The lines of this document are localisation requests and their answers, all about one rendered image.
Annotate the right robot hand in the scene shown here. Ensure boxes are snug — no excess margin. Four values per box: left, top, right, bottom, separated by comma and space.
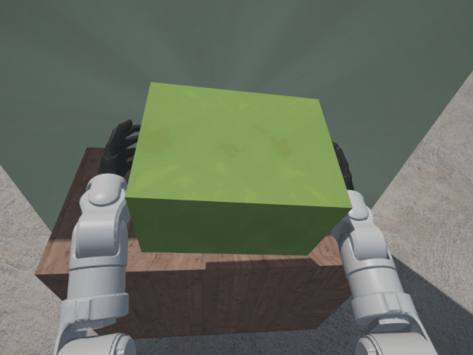
332, 142, 355, 191

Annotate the robot left upper arm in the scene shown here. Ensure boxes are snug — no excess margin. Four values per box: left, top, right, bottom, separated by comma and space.
57, 333, 137, 355

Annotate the pedestal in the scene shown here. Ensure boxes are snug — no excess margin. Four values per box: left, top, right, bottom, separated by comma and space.
35, 147, 352, 339

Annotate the robot left forearm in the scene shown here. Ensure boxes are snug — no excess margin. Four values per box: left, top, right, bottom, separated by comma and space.
52, 174, 130, 355

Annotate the left robot hand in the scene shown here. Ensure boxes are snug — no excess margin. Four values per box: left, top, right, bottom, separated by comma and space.
98, 120, 141, 178

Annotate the carton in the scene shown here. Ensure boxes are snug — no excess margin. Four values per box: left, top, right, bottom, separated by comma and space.
125, 82, 353, 256

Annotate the robot right upper arm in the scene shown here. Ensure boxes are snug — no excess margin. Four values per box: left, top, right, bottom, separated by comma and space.
355, 332, 436, 355

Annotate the robot right forearm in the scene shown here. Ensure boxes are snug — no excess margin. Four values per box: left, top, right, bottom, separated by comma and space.
330, 190, 438, 355

